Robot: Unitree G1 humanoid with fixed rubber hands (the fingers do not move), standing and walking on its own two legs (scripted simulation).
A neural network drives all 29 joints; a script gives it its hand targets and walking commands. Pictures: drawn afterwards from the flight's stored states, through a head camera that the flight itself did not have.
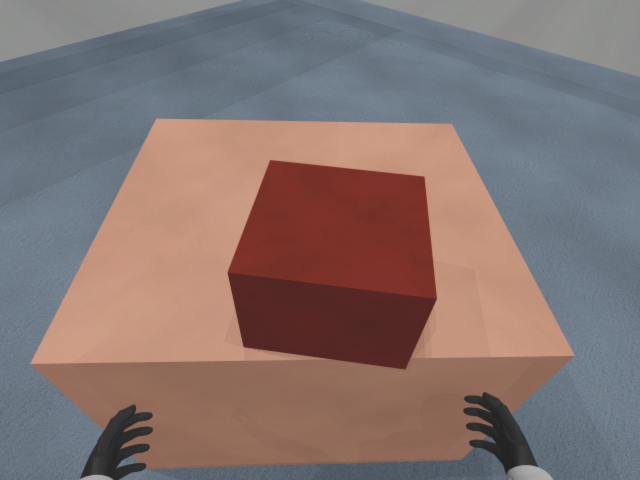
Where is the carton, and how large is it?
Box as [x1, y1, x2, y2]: [227, 160, 436, 368]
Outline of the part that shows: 270,160 227,272 243,346 405,368 436,299 424,177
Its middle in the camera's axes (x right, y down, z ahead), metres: +0.03 +0.03 +0.66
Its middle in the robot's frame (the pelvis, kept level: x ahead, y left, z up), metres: +0.48 -0.01 -0.02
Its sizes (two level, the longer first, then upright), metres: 0.273 0.260 0.201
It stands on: a pedestal, 0.65 m high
